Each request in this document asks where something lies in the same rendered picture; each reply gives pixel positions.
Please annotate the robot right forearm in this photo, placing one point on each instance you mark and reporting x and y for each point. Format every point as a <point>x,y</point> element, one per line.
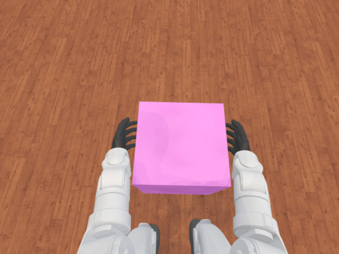
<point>253,216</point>

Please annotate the carton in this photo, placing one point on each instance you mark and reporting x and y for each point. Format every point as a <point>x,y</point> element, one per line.
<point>181,148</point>

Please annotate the robot left forearm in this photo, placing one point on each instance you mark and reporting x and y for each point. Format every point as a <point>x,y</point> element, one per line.
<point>111,210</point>

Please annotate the left robot hand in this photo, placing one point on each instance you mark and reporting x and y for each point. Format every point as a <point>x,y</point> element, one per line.
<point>120,140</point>

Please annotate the robot right upper arm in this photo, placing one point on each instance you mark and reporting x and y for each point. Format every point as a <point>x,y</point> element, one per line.
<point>247,245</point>

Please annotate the right robot hand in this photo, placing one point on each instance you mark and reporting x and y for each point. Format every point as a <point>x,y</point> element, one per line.
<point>240,141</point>

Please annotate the robot shin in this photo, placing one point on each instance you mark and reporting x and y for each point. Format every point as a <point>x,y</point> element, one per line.
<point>144,225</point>
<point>202,222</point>

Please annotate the robot right shin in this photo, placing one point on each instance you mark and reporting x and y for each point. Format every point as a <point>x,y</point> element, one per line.
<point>202,222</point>

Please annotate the robot left upper arm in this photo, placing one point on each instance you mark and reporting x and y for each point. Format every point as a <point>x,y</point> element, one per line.
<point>114,244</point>

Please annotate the robot left shin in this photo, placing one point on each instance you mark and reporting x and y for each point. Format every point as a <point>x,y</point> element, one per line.
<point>144,225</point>

